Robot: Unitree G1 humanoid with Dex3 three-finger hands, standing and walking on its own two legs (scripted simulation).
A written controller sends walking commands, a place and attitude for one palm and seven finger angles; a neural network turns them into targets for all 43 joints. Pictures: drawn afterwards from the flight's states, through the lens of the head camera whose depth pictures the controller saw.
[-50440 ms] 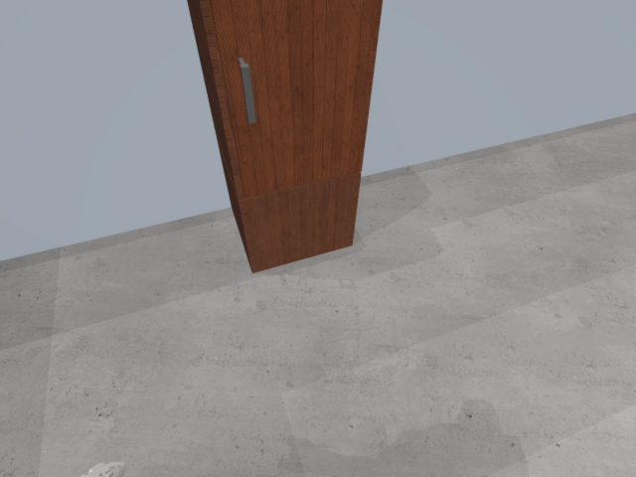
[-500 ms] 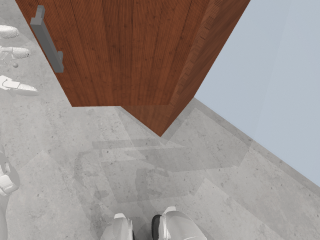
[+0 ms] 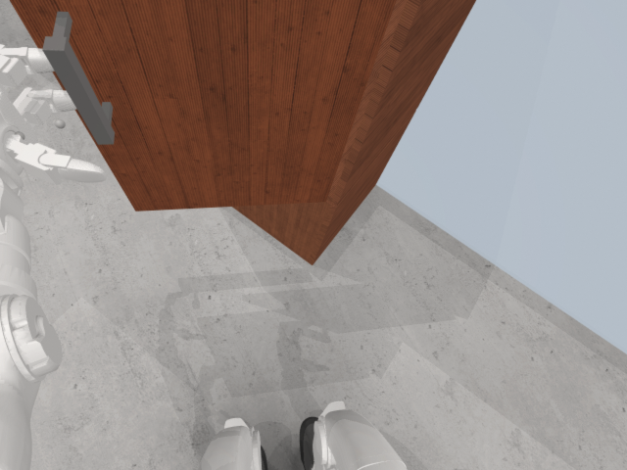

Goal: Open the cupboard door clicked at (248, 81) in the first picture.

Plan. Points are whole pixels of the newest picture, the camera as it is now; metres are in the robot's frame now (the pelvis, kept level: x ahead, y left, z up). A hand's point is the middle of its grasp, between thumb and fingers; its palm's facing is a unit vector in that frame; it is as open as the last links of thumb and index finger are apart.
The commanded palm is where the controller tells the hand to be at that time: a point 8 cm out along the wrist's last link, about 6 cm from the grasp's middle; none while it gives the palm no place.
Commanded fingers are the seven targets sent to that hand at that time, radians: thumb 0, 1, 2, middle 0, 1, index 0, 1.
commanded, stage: slide the fingers in behind the handle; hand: left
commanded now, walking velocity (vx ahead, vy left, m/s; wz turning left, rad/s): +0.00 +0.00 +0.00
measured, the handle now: (86, 85) +0.56 +0.23 +0.08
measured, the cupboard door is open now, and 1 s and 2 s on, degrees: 44 44 43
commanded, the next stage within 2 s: close the thumb around the handle in 1.10 s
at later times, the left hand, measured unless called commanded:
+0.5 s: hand (81, 128) +0.51 +0.23 +0.07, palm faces +0.03 -1.00 +0.01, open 14.0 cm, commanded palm +0.49 +0.26 +0.07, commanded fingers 0.00 -0.50 0.30 -0.30 -1.20 -0.30 -1.20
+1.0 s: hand (96, 128) +0.50 +0.21 +0.07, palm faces +0.04 -1.00 +0.00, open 14.0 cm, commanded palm +0.48 +0.25 +0.07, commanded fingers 0.00 -0.50 0.30 -0.30 -1.20 -0.30 -1.20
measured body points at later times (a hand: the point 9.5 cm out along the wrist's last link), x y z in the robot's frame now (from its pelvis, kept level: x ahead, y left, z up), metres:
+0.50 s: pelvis +0.01 +0.00 +0.00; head +0.14 +0.04 +0.43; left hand +0.50 +0.28 +0.07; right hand +0.01 -0.27 -0.10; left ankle -0.02 +0.05 -0.67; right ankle +0.02 -0.11 -0.67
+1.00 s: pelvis +0.00 -0.01 +0.00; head +0.13 +0.02 +0.43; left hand +0.49 +0.26 +0.07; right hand +0.00 -0.27 -0.10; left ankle -0.02 +0.05 -0.67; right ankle +0.02 -0.11 -0.67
